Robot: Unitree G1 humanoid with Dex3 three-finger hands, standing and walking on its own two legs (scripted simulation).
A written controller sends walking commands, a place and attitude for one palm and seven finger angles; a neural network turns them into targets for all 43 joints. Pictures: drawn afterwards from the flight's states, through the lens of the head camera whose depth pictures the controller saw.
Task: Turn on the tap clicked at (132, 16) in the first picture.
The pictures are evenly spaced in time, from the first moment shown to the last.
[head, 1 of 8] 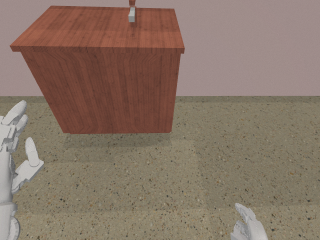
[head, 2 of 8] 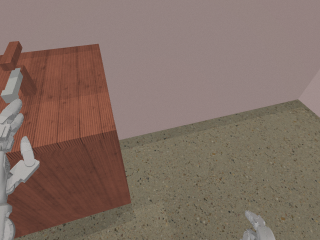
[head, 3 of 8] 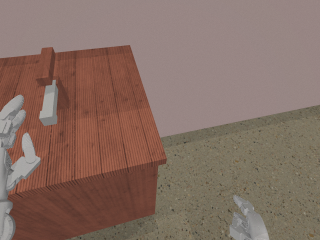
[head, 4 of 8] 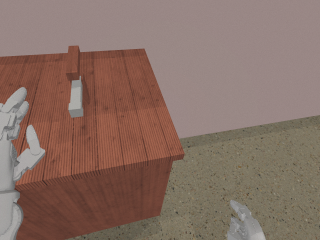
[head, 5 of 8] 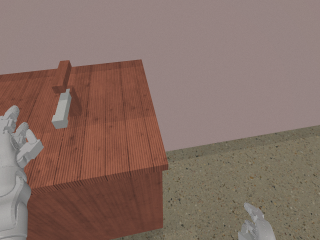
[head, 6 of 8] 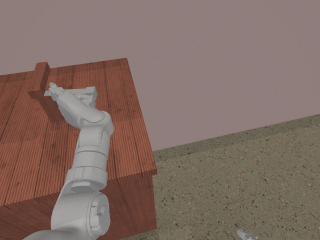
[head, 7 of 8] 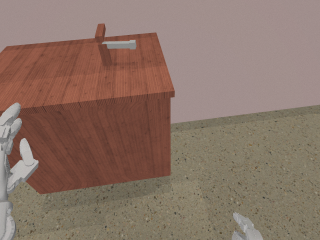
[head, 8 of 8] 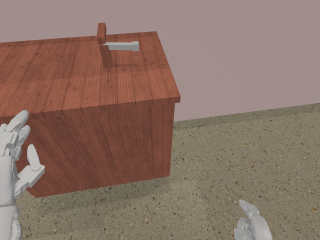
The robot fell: no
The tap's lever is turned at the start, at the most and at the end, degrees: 0 80 80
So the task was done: yes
